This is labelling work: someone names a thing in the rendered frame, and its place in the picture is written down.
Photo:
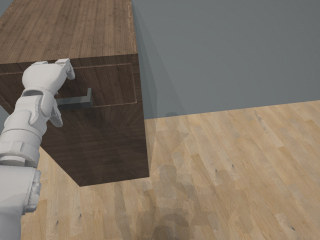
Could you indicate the drawer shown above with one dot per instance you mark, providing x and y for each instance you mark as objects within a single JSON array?
[{"x": 110, "y": 83}]

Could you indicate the handle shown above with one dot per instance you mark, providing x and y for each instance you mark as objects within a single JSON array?
[{"x": 72, "y": 103}]

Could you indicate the robot left hand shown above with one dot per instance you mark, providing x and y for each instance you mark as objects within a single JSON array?
[{"x": 49, "y": 76}]

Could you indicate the cabinet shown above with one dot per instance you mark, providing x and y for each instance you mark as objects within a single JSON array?
[{"x": 96, "y": 145}]

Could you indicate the robot left upper arm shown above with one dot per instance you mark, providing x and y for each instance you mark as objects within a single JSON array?
[{"x": 19, "y": 194}]

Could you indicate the robot left forearm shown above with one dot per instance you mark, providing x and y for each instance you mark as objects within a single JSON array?
[{"x": 23, "y": 130}]

